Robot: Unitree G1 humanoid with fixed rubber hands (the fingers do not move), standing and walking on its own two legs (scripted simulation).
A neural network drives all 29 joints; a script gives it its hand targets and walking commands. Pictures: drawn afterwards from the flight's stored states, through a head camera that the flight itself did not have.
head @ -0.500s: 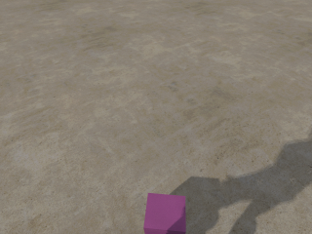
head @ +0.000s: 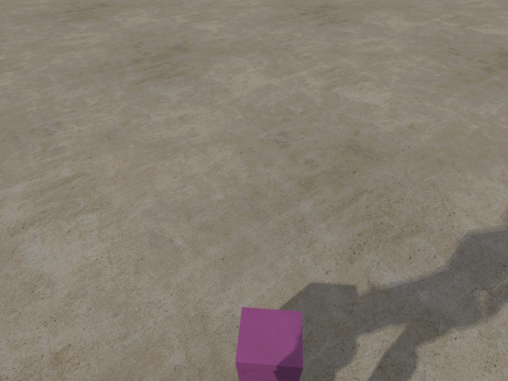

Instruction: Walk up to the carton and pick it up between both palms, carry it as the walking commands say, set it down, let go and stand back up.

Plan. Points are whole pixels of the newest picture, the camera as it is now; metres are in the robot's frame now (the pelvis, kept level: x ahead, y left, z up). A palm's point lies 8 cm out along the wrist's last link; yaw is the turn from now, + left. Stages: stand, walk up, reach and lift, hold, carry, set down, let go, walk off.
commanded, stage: walk up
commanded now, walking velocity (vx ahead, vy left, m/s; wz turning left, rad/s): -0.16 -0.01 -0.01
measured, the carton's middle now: (269, 349) +0.40 -0.01 -0.64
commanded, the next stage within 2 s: stand in 0.60 s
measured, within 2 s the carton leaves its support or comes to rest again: neither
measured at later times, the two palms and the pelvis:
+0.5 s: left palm out of the picture +0.09 +0.25 -0.12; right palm out of the picture +0.06 -0.23 -0.12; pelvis +0.01 +0.02 +0.00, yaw -1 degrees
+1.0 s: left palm out of the picture +0.08 +0.25 -0.11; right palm out of the picture +0.05 -0.23 -0.12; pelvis +0.00 +0.01 +0.00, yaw -1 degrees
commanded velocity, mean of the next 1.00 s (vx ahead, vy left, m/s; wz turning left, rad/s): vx -0.04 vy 0.00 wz -0.01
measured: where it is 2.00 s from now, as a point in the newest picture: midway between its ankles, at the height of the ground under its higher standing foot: outside the picture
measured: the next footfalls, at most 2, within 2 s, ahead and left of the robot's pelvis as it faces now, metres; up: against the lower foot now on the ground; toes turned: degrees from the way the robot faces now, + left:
left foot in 0.26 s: +0.03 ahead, +0.11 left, +0.00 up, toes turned +0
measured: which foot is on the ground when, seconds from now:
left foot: down 0.00-0.08, up 0.10-0.24, down 0.26-1.00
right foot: down 0.00-1.00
